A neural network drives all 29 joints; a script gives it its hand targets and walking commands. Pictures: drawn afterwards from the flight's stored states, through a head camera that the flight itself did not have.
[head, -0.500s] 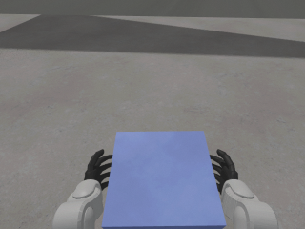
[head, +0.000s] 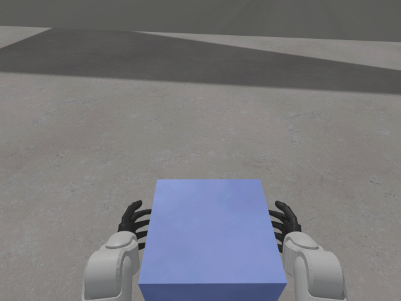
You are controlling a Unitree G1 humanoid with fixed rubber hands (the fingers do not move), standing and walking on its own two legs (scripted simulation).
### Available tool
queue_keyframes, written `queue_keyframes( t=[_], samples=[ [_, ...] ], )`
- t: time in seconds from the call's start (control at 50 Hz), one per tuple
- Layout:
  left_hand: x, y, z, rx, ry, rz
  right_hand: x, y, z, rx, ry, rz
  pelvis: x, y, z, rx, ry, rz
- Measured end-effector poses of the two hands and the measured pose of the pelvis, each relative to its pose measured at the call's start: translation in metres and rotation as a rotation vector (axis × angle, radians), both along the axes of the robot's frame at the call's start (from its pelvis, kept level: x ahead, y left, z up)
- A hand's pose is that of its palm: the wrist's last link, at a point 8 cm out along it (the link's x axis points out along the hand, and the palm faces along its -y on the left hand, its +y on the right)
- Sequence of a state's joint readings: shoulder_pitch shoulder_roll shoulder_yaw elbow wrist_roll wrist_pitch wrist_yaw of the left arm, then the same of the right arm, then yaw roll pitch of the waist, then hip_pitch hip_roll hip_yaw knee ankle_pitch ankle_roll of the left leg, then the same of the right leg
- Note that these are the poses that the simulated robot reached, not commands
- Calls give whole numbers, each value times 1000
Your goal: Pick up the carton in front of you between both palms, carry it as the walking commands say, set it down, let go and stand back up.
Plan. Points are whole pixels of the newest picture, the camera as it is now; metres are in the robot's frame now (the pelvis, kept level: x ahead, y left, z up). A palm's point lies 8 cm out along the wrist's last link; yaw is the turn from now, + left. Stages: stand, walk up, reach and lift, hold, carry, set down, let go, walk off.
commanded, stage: carry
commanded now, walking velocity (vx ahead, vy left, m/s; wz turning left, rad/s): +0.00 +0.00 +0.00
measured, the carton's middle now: (208, 256) +0.25 +0.00 +0.00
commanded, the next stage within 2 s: hold in 1.36 s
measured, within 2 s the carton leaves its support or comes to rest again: neither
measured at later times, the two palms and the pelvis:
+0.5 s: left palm (135, 233) +0.28 +0.15 +0.03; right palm (279, 234) +0.28 -0.15 +0.03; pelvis -0.01 +0.00 +0.00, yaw +0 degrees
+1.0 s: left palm (135, 236) +0.27 +0.15 +0.04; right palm (284, 236) +0.27 -0.15 +0.04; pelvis -0.02 +0.00 +0.00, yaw +0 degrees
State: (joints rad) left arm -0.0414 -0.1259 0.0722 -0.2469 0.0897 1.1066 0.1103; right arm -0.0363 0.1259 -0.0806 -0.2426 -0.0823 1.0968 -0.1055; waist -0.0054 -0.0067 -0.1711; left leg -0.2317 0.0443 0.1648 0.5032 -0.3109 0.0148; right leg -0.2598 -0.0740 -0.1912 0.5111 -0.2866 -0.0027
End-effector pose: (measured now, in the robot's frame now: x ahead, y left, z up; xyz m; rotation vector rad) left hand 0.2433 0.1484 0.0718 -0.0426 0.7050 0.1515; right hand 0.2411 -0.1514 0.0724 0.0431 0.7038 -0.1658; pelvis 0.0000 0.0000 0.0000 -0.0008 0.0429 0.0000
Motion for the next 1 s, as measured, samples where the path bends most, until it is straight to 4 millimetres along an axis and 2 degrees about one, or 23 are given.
queue_keyframes(
  t=[0.22,0.44,0.68,1.0],
  samples=[
    [25,5,-22,43,-1,-26,28,6,-22,-33,-2,39,6,4,-2,-2,2,-4],
    [39,3,-43,70,-15,-49,40,3,-43,-62,-15,53,-2,3,-1,-1,-10,-6],
    [39,-1,-29,63,-63,-46,39,-1,-30,-56,-63,44,-11,0,0,0,-8,-6],
    [27,-3,-30,63,-40,-47,27,-2,-31,-58,-40,50,-20,-2,0,1,-12,-7]
  ],
)
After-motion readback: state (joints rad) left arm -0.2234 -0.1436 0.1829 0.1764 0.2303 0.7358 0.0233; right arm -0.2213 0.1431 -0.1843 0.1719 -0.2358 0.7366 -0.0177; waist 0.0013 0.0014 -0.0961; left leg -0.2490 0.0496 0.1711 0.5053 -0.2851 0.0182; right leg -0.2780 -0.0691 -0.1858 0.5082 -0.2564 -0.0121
